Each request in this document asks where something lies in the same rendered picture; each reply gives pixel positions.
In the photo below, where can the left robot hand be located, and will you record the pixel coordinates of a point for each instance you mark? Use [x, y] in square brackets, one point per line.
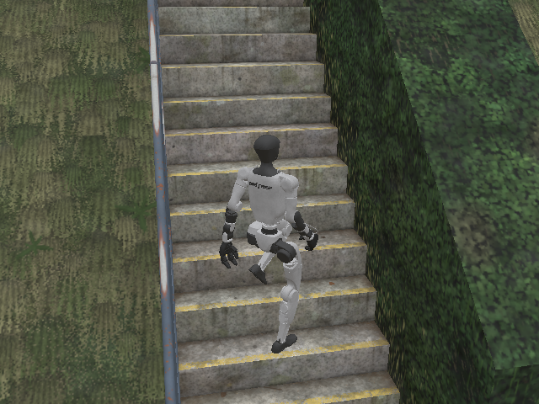
[230, 250]

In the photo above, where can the right robot hand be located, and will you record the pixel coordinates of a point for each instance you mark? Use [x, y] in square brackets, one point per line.
[311, 244]

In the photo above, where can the humanoid robot torso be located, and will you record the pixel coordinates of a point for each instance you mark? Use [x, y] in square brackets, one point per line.
[267, 202]

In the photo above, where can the robot right upper arm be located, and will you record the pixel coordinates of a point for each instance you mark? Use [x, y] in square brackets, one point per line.
[290, 185]

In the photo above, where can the robot left upper arm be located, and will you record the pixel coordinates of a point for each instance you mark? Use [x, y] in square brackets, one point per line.
[240, 185]

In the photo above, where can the left robot forearm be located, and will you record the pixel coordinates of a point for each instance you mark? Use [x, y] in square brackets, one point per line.
[229, 225]

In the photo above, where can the right robot thigh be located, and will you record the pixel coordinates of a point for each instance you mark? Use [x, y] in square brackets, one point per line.
[289, 254]

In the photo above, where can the right robot forearm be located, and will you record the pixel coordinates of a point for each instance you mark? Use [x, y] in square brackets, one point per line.
[302, 228]

